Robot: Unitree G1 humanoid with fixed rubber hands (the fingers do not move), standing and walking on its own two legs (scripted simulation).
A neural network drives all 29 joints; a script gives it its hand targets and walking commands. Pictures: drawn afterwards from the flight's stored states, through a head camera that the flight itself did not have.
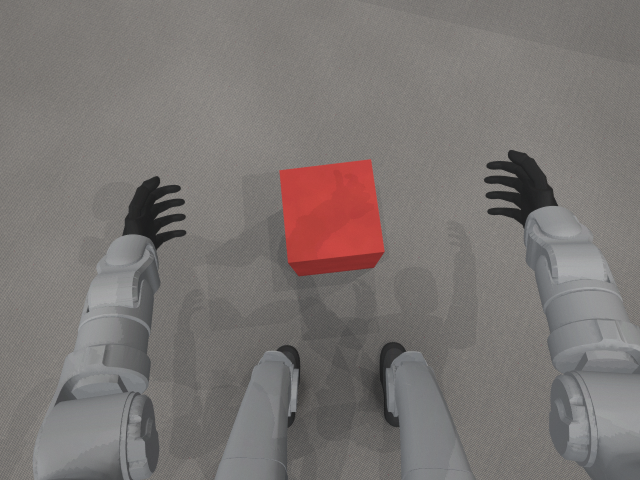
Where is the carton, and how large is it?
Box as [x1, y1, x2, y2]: [279, 159, 384, 275]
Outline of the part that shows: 370,159 279,170 288,263 298,275 373,267 384,251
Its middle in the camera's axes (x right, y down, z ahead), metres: +0.03 -0.05 +0.98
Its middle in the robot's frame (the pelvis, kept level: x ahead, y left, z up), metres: +0.53 +0.04 -0.57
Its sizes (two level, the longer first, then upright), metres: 0.215 0.210 0.247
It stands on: the floor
